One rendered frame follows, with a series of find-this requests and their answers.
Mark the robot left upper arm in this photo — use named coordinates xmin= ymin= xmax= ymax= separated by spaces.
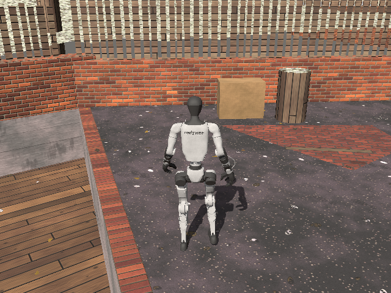
xmin=166 ymin=123 xmax=182 ymax=156

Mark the robot left shin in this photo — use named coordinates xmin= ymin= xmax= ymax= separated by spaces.
xmin=178 ymin=203 xmax=188 ymax=243

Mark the robot left forearm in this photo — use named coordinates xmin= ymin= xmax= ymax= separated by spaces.
xmin=163 ymin=146 xmax=173 ymax=165

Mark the robot left foot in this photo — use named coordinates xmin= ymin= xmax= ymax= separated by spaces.
xmin=180 ymin=235 xmax=189 ymax=251

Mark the robot left hand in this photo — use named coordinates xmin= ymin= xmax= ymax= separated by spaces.
xmin=163 ymin=163 xmax=177 ymax=173

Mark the robot right upper arm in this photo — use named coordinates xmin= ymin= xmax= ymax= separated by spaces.
xmin=208 ymin=123 xmax=225 ymax=157

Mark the robot right hand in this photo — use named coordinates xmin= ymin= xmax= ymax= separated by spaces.
xmin=221 ymin=172 xmax=235 ymax=187

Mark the robot right forearm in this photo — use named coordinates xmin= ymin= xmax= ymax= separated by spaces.
xmin=219 ymin=147 xmax=233 ymax=174

